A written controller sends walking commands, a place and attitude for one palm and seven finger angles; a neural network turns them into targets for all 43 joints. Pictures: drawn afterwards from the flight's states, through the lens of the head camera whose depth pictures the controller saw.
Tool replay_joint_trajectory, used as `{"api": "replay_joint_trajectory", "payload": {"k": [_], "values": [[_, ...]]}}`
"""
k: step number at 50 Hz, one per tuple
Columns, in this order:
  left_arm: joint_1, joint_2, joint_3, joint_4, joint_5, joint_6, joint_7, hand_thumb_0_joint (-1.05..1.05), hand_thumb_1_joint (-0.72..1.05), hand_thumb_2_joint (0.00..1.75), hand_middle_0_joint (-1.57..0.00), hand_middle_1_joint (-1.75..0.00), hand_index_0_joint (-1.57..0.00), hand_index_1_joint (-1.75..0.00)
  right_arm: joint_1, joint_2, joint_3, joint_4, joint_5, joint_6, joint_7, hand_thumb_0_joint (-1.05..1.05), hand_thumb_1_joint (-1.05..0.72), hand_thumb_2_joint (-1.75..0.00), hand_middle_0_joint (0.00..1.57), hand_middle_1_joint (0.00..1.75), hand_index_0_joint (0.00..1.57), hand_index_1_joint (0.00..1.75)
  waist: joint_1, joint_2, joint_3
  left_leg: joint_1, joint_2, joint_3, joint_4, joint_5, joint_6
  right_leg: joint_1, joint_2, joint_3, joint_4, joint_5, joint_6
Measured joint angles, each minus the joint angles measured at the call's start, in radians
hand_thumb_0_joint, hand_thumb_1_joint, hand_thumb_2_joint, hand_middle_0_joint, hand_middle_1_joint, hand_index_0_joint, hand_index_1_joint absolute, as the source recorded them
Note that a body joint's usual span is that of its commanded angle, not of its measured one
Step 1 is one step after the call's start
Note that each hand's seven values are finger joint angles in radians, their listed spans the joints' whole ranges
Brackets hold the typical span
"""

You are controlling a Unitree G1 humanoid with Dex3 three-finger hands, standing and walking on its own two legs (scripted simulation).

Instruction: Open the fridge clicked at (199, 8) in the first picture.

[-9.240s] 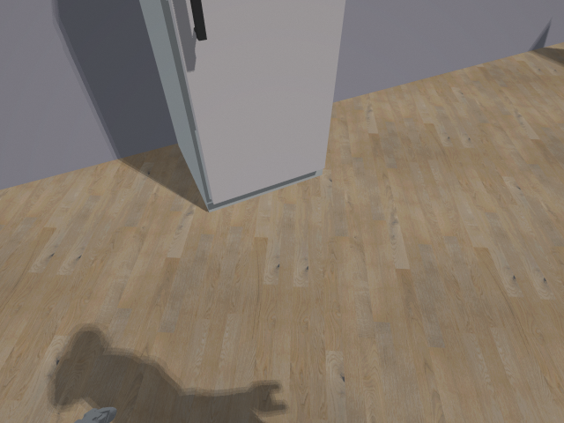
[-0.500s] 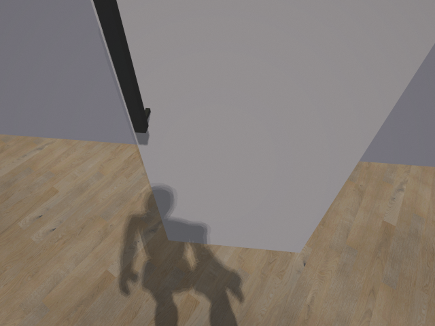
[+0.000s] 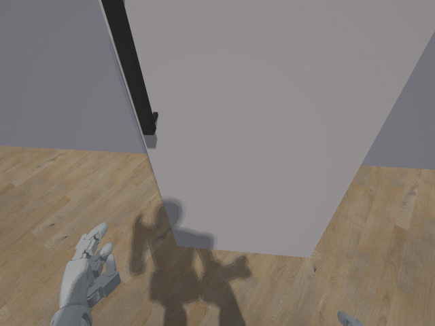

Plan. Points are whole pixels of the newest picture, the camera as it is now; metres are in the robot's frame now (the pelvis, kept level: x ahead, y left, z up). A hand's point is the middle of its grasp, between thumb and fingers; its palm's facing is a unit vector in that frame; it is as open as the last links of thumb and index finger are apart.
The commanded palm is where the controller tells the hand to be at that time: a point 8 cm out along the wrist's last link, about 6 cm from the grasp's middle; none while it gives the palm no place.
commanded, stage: raise the hand to about handle height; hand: left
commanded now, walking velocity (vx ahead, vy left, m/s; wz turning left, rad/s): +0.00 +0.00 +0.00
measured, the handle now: (136, 66) +0.54 +0.19 +0.23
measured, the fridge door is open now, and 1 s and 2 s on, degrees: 0 0 0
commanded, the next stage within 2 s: move the hooked fingers beside the handle in 1.92 s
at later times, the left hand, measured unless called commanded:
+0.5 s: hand (104, 278) +0.19 +0.19 +0.05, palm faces -0.14 -0.98 -0.11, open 10.1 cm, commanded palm +0.15 +0.27 +0.06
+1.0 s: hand (44, 225) +0.23 +0.26 +0.14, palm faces +0.02 -0.99 -0.10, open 13.0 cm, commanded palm +0.20 +0.31 +0.15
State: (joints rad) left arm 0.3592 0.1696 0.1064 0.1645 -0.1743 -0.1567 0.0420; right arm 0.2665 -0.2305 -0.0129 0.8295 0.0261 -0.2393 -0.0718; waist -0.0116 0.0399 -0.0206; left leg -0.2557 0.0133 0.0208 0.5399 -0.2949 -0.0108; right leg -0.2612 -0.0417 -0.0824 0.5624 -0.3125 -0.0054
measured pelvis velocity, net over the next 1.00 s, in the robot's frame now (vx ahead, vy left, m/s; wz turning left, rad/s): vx -0.01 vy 0.01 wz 0.00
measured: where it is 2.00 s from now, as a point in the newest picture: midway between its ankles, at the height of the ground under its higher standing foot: outside the picture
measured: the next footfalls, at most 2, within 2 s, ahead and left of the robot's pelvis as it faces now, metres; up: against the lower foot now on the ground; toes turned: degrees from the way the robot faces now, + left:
none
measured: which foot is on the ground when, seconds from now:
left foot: down 0.00-1.00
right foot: down 0.00-1.00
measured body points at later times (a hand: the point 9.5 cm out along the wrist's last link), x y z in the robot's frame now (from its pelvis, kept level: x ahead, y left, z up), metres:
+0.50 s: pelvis -0.04 +0.01 -0.04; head -0.01 +0.01 +0.41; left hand +0.19 +0.25 +0.06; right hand +0.16 -0.21 -0.10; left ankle -0.01 +0.13 -0.73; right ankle -0.01 -0.11 -0.73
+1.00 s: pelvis -0.01 +0.01 -0.01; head -0.02 +0.01 +0.44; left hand +0.22 +0.32 +0.15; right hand +0.19 -0.22 -0.05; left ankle -0.01 +0.13 -0.73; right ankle -0.01 -0.11 -0.73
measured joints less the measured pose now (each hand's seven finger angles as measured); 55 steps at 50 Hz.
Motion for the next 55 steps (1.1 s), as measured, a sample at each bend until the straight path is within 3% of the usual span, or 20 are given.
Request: {"api": "replay_joint_trajectory", "payload": {"k": [2,5,7,9,11,13,17,20,23,26,28,30,34,38,44,51,55], "values": [[-0.037,0.004,0.033,-0.021,-0.028,-0.126,-0.070,0.01,0.83,0.87,-0.21,-0.36,-0.20,-0.35,-0.038,0.003,-0.009,-0.056,-0.008,-0.017,0.014,0.01,-0.90,-0.90,0.20,0.30,0.20,0.30,-0.011,-0.003,-0.042,-0.075,0.001,0.009,0.063,-0.021,-0.001,-0.083,-0.002,0.010,0.070,-0.021,-0.001],[-0.042,0.015,0.060,-0.004,-0.071,-0.285,-0.238,0.00,0.77,0.84,-0.21,-0.39,-0.21,-0.39,-0.093,0.010,-0.021,-0.149,-0.011,-0.022,0.047,0.01,-0.90,-0.90,0.20,0.30,0.20,0.30,-0.016,-0.028,-0.060,-0.174,0.011,0.024,0.169,-0.061,-0.005,-0.193,0.002,0.029,0.181,-0.057,-0.007],[-0.009,0.027,0.061,0.017,-0.082,-0.323,-0.355,0.00,0.73,0.82,-0.21,-0.42,-0.21,-0.42,-0.112,0.000,-0.024,-0.214,-0.006,-0.020,0.061,0.01,-0.90,-0.90,0.20,0.30,0.20,0.30,-0.013,-0.044,-0.057,-0.225,0.016,0.026,0.229,-0.083,-0.001,-0.245,0.005,0.033,0.239,-0.077,-0.009],[0.044,0.039,0.064,0.022,-0.091,-0.301,-0.427,0.00,0.68,0.81,-0.22,-0.45,-0.21,-0.44,-0.115,-0.015,-0.028,-0.269,0.000,-0.016,0.059,0.01,-0.90,-0.90,0.20,0.30,0.20,0.30,-0.001,-0.061,-0.056,-0.268,0.019,0.024,0.277,-0.101,-0.005,-0.285,0.006,0.033,0.283,-0.093,-0.011],[0.103,0.044,0.076,0.004,-0.108,-0.266,-0.442,0.00,0.64,0.79,-0.22,-0.48,-0.22,-0.47,-0.108,-0.031,-0.035,-0.308,0.003,-0.011,0.048,0.01,-0.90,-0.90,0.20,0.30,0.20,0.30,0.016,-0.071,-0.053,-0.298,0.021,0.014,0.313,-0.115,-0.007,-0.306,0.007,0.024,0.310,-0.104,-0.012],[0.152,0.042,0.097,-0.044,-0.121,-0.254,-0.407,0.01,0.59,0.77,-0.23,-0.51,-0.23,-0.50,-0.093,-0.042,-0.042,-0.325,0.002,-0.015,0.035,0.01,-0.90,-0.90,0.20,0.30,0.20,0.30,0.035,-0.072,-0.045,-0.315,0.024,-0.003,0.342,-0.126,-0.006,-0.308,0.008,0.007,0.321,-0.111,-0.013],[0.155,0.049,0.118,-0.180,-0.126,-0.313,-0.325,0.01,0.49,0.73,-0.23,-0.57,-0.23,-0.56,-0.069,-0.050,-0.024,-0.303,-0.002,-0.032,0.014,0.01,-0.90,-0.90,0.20,0.30,0.20,0.30,0.066,-0.057,-0.035,-0.341,0.023,-0.046,0.389,-0.140,-0.004,-0.301,0.008,-0.033,0.331,-0.118,-0.013],[0.065,0.063,0.100,-0.229,-0.128,-0.334,-0.341,0.01,0.43,0.70,-0.23,-0.61,-0.23,-0.61,-0.071,-0.040,0.013,-0.268,0.005,-0.041,0.005,0.01,-0.90,-0.90,0.20,0.30,0.20,0.30,0.064,-0.032,-0.025,-0.349,0.021,-0.067,0.407,-0.141,-0.003,-0.291,0.008,-0.054,0.328,-0.115,-0.011],[-0.044,0.102,0.074,-0.213,-0.114,-0.252,-0.403,0.01,0.36,0.67,-0.24,-0.65,-0.23,-0.65,-0.071,-0.009,0.051,-0.247,0.017,-0.035,-0.003,0.01,-0.90,-0.90,0.20,0.30,0.20,0.30,0.045,-0.013,-0.022,-0.337,0.021,-0.061,0.390,-0.130,0.001,-0.280,0.008,-0.048,0.306,-0.099,-0.006],[-0.097,0.153,0.081,-0.168,-0.112,-0.096,-0.448,0.01,0.28,0.64,-0.24,-0.70,-0.24,-0.70,-0.053,0.024,0.077,-0.250,0.023,-0.014,-0.006,0.01,-0.90,-0.90,0.20,0.30,0.21,0.30,0.015,-0.004,-0.025,-0.299,0.023,-0.033,0.338,-0.110,0.006,-0.259,0.011,-0.022,0.265,-0.076,-0.001],[-0.090,0.172,0.111,-0.162,-0.136,-0.004,-0.443,0.01,0.24,0.62,-0.25,-0.73,-0.25,-0.73,-0.031,0.036,0.086,-0.262,0.024,-0.004,-0.008,0.01,-0.90,-0.90,0.20,0.30,0.21,0.30,-0.004,-0.002,-0.027,-0.265,0.024,-0.014,0.297,-0.098,0.009,-0.236,0.012,-0.004,0.233,-0.061,0.002],[-0.069,0.174,0.157,-0.179,-0.170,0.044,-0.414,0.01,0.19,0.60,-0.26,-0.76,-0.25,-0.76,-0.004,0.038,0.087,-0.269,0.022,-0.004,-0.009,0.01,-0.90,-0.90,0.21,0.30,0.21,0.30,-0.012,-0.003,-0.028,-0.233,0.024,-0.001,0.263,-0.089,0.011,-0.211,0.014,0.007,0.204,-0.051,0.005],[-0.037,0.161,0.238,-0.248,-0.200,0.020,-0.351,0.01,0.10,0.56,-0.26,-0.82,-0.26,-0.81,0.045,0.016,0.074,-0.257,0.020,-0.026,-0.002,0.01,-0.90,-0.90,0.21,0.30,0.21,0.30,0.005,-0.006,-0.033,-0.193,0.022,0.001,0.223,-0.081,0.013,-0.168,0.014,0.008,0.160,-0.040,0.008],[-0.059,0.155,0.242,-0.263,-0.187,0.000,-0.373,0.00,0.01,0.52,-0.26,-0.88,-0.26,-0.87,0.053,-0.029,0.062,-0.227,0.026,-0.050,-0.002,0.01,-0.90,-0.90,0.20,0.30,0.20,0.30,0.034,0.003,-0.032,-0.169,0.014,-0.012,0.206,-0.077,0.018,-0.132,0.008,-0.005,0.130,-0.034,0.014],[-0.137,0.188,0.208,-0.201,-0.168,0.100,-0.454,0.00,-0.13,0.46,-0.28,-0.97,-0.27,-0.97,-0.002,-0.056,0.058,-0.214,0.035,-0.064,-0.035,0.02,-0.90,-0.90,0.20,0.30,0.20,0.30,0.045,0.006,-0.016,-0.112,0.006,-0.015,0.160,-0.060,0.023,-0.073,0.003,-0.009,0.084,-0.019,0.018],[-0.238,0.239,0.303,-0.214,-0.202,0.126,-0.450,0.00,-0.30,0.39,-0.29,-1.07,-0.29,-1.07,-0.042,-0.032,0.077,-0.240,0.034,-0.077,-0.038,0.01,-0.90,-0.90,0.20,0.30,0.20,0.30,0.054,-0.010,-0.016,-0.024,0.011,-0.013,0.084,-0.036,0.015,0.014,0.011,-0.009,0.010,0.006,0.011],[-0.312,0.259,0.332,-0.171,-0.208,0.194,-0.478,-0.01,-0.38,0.35,-0.30,-1.13,-0.29,-1.13,-0.053,-0.033,0.090,-0.248,0.042,-0.061,-0.032,0.01,-0.90,-0.90,0.20,0.30,0.20,0.30,0.068,0.006,-0.018,0.007,0.010,-0.015,0.053,-0.023,0.014,0.047,0.012,-0.012,-0.023,0.018,0.011]]}}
